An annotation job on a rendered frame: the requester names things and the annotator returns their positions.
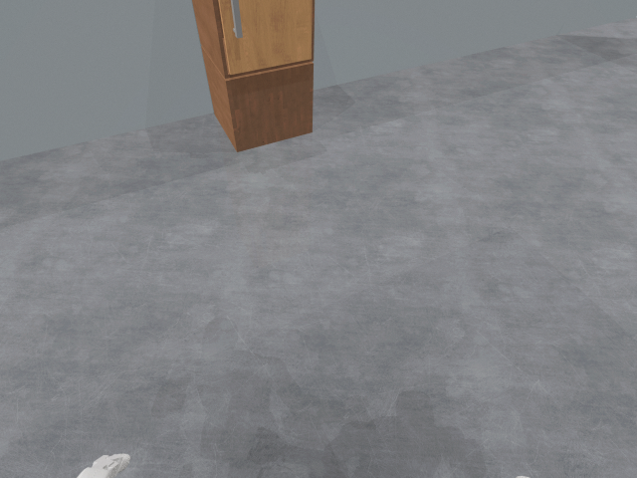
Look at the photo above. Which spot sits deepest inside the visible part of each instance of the cupboard door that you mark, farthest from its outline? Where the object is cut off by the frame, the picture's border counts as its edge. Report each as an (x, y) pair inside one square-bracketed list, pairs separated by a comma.
[(275, 32)]

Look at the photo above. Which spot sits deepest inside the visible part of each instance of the left robot hand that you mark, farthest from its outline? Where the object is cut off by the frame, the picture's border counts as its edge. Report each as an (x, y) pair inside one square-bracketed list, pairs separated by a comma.
[(106, 466)]

